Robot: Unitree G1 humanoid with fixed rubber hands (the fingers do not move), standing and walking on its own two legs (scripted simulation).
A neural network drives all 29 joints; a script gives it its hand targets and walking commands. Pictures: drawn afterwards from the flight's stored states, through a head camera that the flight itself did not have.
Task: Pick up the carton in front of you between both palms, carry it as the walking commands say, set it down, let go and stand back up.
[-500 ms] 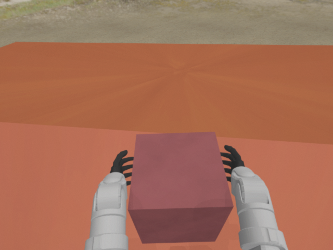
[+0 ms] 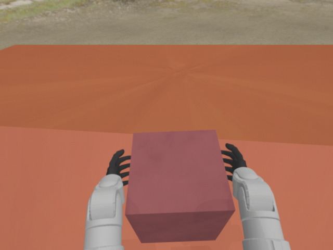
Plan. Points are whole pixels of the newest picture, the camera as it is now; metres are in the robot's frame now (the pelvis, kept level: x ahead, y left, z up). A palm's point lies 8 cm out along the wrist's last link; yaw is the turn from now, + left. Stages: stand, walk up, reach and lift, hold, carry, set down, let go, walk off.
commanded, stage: carry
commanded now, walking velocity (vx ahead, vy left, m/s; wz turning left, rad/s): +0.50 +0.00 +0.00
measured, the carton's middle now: (176, 189) +0.30 +0.00 -0.01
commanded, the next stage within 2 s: none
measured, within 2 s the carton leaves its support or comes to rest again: neither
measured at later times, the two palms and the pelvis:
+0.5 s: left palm (135, 119) +0.49 +0.12 +0.09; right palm (231, 114) +0.49 -0.18 +0.09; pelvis +0.22 -0.03 -0.01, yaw +3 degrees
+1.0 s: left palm (135, 79) +0.81 +0.16 +0.05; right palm (203, 77) +0.80 -0.14 +0.06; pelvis +0.54 +0.02 +0.00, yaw -2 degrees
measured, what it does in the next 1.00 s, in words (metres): walks ahead: right foot, then left foot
